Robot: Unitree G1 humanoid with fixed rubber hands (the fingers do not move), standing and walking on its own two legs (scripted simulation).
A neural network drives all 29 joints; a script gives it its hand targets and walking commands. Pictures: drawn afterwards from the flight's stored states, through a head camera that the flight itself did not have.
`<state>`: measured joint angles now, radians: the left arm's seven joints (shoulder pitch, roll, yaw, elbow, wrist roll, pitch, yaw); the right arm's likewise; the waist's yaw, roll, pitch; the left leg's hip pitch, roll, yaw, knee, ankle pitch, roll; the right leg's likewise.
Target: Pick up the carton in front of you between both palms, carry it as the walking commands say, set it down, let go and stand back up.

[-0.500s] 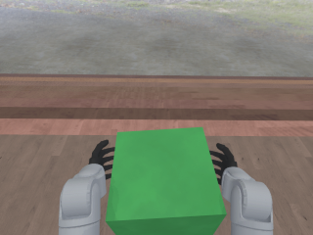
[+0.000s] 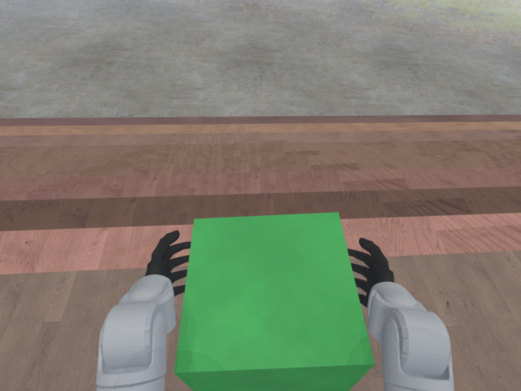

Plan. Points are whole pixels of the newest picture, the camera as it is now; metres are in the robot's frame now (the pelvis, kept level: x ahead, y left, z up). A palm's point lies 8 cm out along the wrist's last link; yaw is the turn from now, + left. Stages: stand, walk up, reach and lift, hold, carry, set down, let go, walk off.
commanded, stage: carry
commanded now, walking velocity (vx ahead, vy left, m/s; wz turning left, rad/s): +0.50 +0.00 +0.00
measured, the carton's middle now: (270, 315) +0.26 -0.01 -0.02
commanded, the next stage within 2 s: none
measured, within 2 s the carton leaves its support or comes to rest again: neither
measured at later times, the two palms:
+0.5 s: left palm (195, 113) +0.63 +0.13 +0.10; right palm (338, 116) +0.64 -0.16 +0.09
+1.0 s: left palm (195, 60) +0.93 +0.17 +0.06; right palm (303, 63) +0.94 -0.13 +0.06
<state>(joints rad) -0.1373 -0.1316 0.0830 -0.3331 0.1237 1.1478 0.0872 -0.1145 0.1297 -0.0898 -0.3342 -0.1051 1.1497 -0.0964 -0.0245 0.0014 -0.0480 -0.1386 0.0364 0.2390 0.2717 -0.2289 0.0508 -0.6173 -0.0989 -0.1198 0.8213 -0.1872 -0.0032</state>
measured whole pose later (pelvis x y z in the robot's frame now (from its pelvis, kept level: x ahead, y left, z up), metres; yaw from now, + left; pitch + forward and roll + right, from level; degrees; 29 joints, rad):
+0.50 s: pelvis +0.34 -0.03 -0.01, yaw +2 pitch +4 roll +1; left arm -0.31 -0.13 0.15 -0.28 0.10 1.17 0.10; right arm -0.29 0.12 -0.14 -0.31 -0.12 1.21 -0.10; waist 0.04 0.01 -0.05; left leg -0.69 0.11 0.08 0.89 -0.17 0.02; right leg -0.16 -0.03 -0.22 0.38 -0.30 -0.06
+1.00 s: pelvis +0.55 +0.01 -0.02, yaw +2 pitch +6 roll +0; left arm -0.66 -0.06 0.24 -0.09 0.08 1.16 0.14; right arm -0.66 0.06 -0.25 -0.09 -0.07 1.17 -0.14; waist 0.01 0.01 0.15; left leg -0.45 -0.01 0.16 0.59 -0.24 0.09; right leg -0.43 -0.01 -0.01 0.58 -0.23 0.00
